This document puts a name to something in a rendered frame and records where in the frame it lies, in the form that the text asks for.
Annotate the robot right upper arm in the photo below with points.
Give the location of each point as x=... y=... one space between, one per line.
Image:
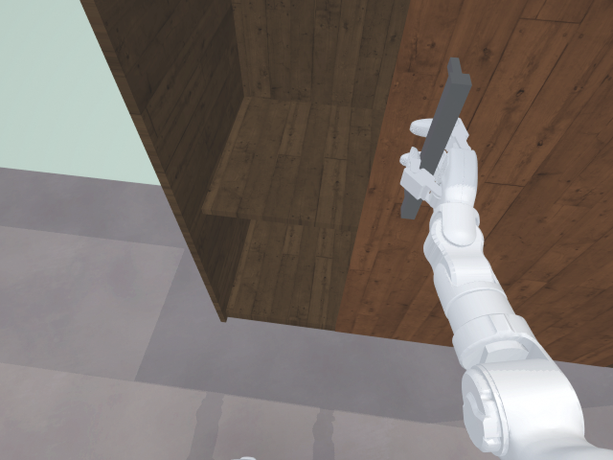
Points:
x=524 y=410

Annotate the handle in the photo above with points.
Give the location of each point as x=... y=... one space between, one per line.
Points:
x=447 y=113

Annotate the wardrobe door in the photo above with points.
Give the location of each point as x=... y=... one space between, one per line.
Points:
x=539 y=115

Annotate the right robot hand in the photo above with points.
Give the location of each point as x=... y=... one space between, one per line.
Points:
x=457 y=171

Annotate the robot right forearm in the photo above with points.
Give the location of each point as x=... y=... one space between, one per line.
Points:
x=485 y=327

